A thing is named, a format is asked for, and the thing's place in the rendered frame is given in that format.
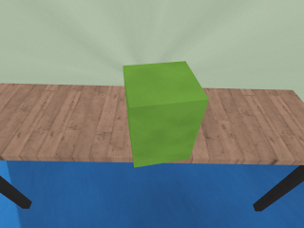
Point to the carton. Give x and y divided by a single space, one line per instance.
165 106

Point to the table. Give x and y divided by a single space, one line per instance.
89 123

